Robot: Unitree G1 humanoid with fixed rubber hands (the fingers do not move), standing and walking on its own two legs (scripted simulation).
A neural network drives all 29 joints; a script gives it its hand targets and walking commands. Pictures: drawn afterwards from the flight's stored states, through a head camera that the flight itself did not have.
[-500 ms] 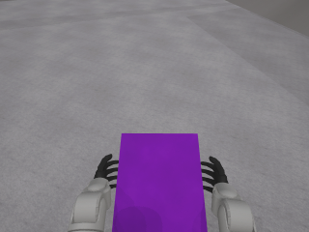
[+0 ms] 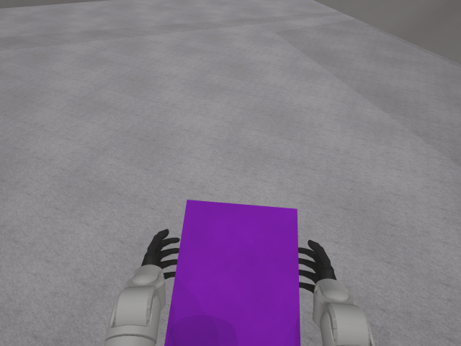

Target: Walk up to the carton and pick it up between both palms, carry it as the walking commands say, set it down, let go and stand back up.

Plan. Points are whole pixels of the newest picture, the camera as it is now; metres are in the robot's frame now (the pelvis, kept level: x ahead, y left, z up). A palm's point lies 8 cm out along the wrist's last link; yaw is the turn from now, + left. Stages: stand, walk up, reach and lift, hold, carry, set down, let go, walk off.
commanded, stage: carry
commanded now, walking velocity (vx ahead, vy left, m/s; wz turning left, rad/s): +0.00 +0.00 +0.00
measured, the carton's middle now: (234, 281) +0.30 +0.00 -0.08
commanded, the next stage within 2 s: hold in 1.50 s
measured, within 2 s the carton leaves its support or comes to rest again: neither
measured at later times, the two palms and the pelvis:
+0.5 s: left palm (148, 276) +0.26 +0.15 +0.02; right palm (323, 290) +0.25 -0.15 +0.01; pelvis -0.01 +0.00 +0.00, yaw +0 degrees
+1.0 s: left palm (144, 280) +0.25 +0.15 +0.03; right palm (323, 293) +0.24 -0.14 +0.02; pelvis -0.03 +0.01 +0.00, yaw +0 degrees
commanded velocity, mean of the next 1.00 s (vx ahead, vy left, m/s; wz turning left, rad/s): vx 0.00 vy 0.00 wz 0.00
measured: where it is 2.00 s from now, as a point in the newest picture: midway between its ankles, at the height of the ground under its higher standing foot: outside the picture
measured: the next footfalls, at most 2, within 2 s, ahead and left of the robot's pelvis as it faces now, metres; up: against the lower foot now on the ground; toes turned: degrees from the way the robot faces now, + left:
none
